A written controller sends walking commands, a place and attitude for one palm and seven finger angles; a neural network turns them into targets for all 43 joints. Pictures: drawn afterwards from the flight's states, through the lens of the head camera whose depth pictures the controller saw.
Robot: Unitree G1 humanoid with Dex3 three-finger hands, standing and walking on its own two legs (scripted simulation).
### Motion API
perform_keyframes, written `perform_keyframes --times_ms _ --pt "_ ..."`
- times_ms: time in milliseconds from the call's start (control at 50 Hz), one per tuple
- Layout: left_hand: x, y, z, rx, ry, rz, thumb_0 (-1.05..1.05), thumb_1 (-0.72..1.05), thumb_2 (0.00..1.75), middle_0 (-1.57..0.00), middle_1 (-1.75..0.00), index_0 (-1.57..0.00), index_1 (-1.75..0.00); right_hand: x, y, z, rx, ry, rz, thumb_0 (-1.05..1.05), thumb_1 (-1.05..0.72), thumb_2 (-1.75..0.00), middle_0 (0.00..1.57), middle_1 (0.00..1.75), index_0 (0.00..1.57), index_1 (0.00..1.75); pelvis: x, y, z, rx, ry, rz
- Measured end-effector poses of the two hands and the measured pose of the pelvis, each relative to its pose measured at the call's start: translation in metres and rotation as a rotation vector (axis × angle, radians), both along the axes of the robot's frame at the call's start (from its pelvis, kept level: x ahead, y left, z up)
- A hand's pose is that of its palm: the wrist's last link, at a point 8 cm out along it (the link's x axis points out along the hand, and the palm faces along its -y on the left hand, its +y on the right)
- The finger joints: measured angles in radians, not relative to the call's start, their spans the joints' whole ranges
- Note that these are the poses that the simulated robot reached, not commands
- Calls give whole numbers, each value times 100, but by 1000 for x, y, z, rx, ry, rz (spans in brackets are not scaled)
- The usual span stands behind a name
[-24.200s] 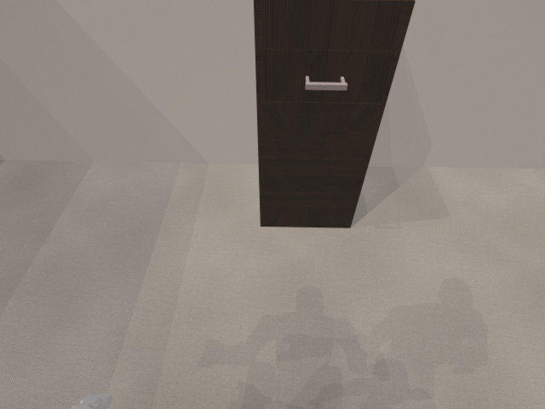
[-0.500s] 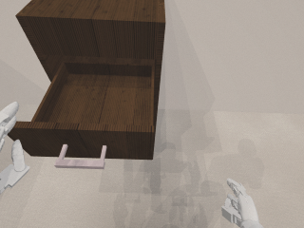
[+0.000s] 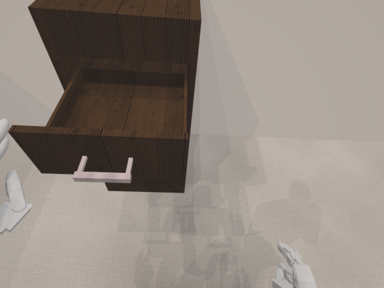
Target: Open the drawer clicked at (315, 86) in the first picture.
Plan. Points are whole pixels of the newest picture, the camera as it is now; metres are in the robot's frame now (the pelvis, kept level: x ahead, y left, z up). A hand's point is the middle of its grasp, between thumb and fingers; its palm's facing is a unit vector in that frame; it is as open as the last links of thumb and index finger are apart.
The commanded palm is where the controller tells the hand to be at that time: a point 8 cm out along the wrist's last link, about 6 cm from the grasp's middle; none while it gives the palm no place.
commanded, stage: step back with the hand held close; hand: left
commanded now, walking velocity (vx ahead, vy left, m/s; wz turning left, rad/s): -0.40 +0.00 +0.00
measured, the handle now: (105, 169) +0.37 +0.23 -0.01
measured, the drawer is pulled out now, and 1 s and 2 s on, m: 0.30 0.30 0.30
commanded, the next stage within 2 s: stop stepping back and stand still in 0.12 s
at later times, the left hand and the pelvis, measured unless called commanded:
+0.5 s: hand out of the picture +0.06 +0.19 +0.15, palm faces +0.38 -0.81 -0.44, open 7.4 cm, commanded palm -0.01 +0.23 +0.18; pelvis -0.13 -0.05 +0.00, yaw +2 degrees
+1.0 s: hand out of the picture +0.00 +0.19 +0.15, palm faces +0.42 -0.81 -0.40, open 7.4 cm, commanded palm -0.06 +0.23 +0.18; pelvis -0.18 -0.06 +0.00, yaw +3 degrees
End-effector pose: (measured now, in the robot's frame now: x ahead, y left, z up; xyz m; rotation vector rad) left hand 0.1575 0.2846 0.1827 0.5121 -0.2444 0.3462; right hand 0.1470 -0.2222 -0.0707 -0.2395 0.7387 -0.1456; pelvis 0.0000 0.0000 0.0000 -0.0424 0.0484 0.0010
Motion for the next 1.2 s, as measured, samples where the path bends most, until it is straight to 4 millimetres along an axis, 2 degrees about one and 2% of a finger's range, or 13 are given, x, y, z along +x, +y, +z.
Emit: perform_keyframes --times_ms 120,200,260,380,480,620,700,800,880,980,1080,1160,1200 --pt "-22 -37 1 10 26 -72 1 89 90 -21 -30 -21 -30 -23 -12 -11 44 -17 29 1 -90 -90 20 30 21 30 -36 -20 -4 20 26 -29" --pt "-43 -63 3 55 58 -117 1 89 90 -21 -30 -21 -30 -41 -31 -21 75 -15 33 1 -90 -90 20 30 21 30 -68 -38 -8 5 17 -28" --pt "-65 -73 10 81 78 -120 1 88 90 -21 -30 -22 -31 -60 -48 -16 82 19 -1 2 -90 -90 20 30 21 30 -81 -47 0 48 24 -31" --pt "-106 -66 3 72 144 -5 1 88 89 -21 -30 -22 -31 -89 -78 3 21 -1 -60 2 -91 -90 20 30 21 30 -101 -58 8 89 33 -28" --pt "-133 -59 -12 -21 107 52 1 88 90 -21 -30 -22 -31 -107 -88 9 -42 -17 -35 2 -91 -90 20 30 20 30 -122 -55 5 63 19 25" --pt "-176 -53 2 0 13 18 1 89 90 -21 -30 -21 -30 -134 -69 18 -30 -77 9 2 -91 -90 20 30 20 30 -153 -48 1 61 -41 28" --pt "-194 -50 13 42 -35 37 1 89 90 -21 -30 -21 -30 -149 -52 10 25 -105 18 1 -91 -90 20 30 21 30 -163 -47 0 52 -59 30" --pt "-201 -45 4 10 -35 117 1 89 90 -21 -30 -21 -30 -169 -41 -11 79 -50 30 1 -90 -90 20 30 21 30 -171 -51 -2 48 -61 50" --pt "-201 -53 -11 -31 4 126 1 89 90 -21 -30 -21 -30 -183 -46 -25 76 23 41 1 -90 -90 20 30 21 30 -176 -57 -6 51 -58 57" --pt "-201 -61 -15 -61 25 74 1 89 90 -21 -30 -21 -30 -195 -61 -20 21 98 28 2 -90 -90 20 30 21 30 -178 -56 0 61 -50 58" --pt "-199 -53 -3 3 -9 24 1 88 90 -21 -30 -22 -31 -191 -70 -7 -51 56 2 2 -90 -90 20 30 21 30 -174 -47 -2 50 -51 62" --pt "-194 -40 4 55 -19 40 1 88 90 -21 -30 -22 -31 -179 -65 -5 -36 13 -23 2 -91 -90 20 30 21 30 -167 -41 -3 57 -56 52" --pt "-181 -30 -20 55 75 57 0 89 90 -21 -30 -21 -30 -170 -62 -16 -2 13 13 1 -91 -90 20 30 20 30 -164 -38 -6 54 -46 59"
